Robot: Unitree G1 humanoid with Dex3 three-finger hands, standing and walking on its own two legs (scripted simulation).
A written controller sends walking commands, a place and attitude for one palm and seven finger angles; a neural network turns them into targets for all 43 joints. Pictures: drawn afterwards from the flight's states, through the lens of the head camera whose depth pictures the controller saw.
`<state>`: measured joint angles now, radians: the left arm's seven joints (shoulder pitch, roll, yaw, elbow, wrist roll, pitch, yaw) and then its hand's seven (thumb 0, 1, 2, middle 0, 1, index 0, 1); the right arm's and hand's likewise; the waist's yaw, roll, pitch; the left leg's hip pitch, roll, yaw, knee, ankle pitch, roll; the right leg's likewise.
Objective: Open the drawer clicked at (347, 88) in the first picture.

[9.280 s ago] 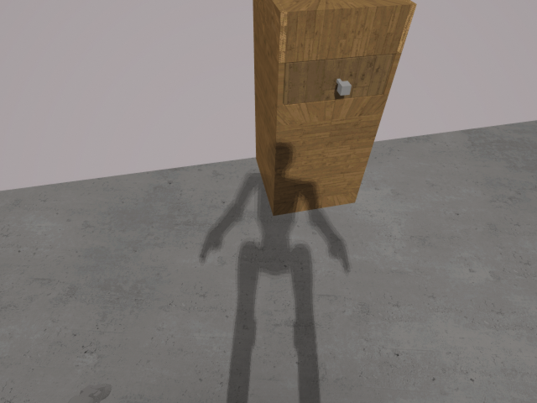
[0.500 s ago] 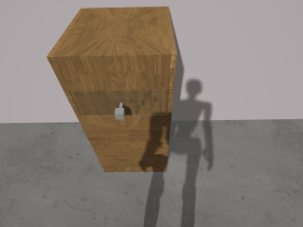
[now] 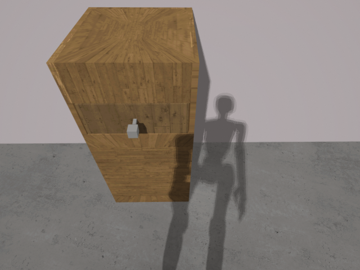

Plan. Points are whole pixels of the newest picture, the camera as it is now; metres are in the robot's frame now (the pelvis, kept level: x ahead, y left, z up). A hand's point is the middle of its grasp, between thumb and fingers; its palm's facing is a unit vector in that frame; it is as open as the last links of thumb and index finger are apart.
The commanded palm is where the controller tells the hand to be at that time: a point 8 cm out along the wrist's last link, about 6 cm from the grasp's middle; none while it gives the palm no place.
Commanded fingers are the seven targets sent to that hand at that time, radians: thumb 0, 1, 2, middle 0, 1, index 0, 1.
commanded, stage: look again from close up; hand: left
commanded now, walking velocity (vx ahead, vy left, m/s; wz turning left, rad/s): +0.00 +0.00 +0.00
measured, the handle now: (133, 127) +0.58 +0.19 -0.08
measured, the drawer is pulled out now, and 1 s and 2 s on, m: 0.00 0.00 0.00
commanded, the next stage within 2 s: shuffle to correct the standing spot in 0.46 s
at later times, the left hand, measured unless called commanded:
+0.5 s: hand out of the picture -0.01 +0.19 -0.19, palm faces +0.04 -0.98 -0.17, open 7.4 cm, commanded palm none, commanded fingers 0.00 0.90 0.90 -0.20 -0.30 -0.20 -0.30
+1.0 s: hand out of the picture -0.06 +0.15 -0.18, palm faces +0.10 -0.98 -0.15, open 7.4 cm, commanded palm none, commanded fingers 0.00 0.90 0.90 -0.20 -0.30 -0.20 -0.30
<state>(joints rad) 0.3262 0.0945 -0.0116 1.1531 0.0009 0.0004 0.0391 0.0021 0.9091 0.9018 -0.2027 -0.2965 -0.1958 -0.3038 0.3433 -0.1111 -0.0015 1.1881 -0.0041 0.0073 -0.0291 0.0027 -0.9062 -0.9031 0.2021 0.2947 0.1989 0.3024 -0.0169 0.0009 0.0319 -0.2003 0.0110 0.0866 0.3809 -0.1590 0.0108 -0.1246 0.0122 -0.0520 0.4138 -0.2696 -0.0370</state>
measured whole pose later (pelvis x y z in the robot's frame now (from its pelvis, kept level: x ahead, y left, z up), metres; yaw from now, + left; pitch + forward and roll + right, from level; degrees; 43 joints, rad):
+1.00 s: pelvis +0.00 +0.00 +0.00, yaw +1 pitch +0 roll +0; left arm 0.46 0.13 0.03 1.06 0.03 -0.01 0.02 0.00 0.91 0.90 -0.20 -0.30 -0.19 -0.30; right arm 0.34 -0.14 -0.02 1.08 -0.02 0.02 -0.01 0.01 -0.91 -0.90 0.20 0.29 0.20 0.30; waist 0.02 -0.03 -0.03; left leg -0.42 0.03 0.07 0.85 -0.40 0.05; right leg -0.16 0.02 -0.10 0.44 -0.29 -0.07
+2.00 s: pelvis +0.06 -0.05 -0.01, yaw +1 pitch +1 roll +1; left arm 0.25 0.18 0.06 1.00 0.03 0.05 0.02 0.00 0.92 0.90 -0.20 -0.30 -0.20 -0.30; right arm 0.26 -0.14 -0.03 0.99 -0.03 0.02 -0.03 0.00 -0.92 -0.90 0.20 0.29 0.20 0.30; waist 0.01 -0.06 0.00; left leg -0.26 -0.02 0.13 0.47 -0.23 0.07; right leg -0.42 -0.05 -0.03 0.88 -0.36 0.00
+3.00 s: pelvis +0.05 -0.06 -0.01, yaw +2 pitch -1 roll +0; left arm 0.34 0.16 0.00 1.01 0.02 -0.01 0.05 0.00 0.91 0.90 -0.20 -0.30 -0.20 -0.30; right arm 0.33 -0.16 -0.01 1.02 -0.02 -0.01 -0.02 0.00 -0.91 -0.90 0.20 0.29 0.20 0.30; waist -0.01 0.00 -0.02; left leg -0.27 0.01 0.10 0.55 -0.26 0.04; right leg -0.18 -0.01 -0.09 0.53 -0.32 -0.02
